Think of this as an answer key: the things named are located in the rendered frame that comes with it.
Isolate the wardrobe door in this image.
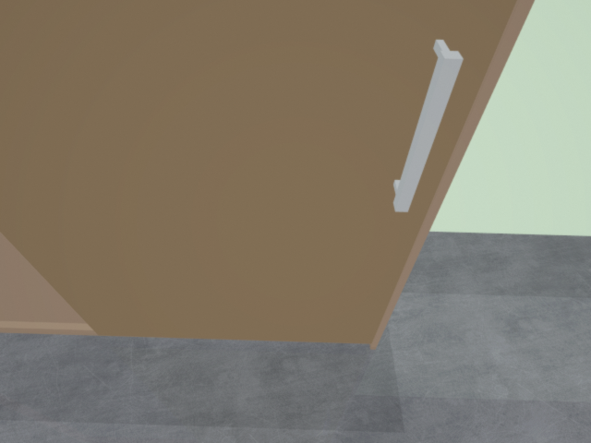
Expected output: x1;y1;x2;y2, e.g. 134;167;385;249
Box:
0;0;517;343
0;232;87;324

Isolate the handle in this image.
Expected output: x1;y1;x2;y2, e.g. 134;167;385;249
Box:
393;40;464;212

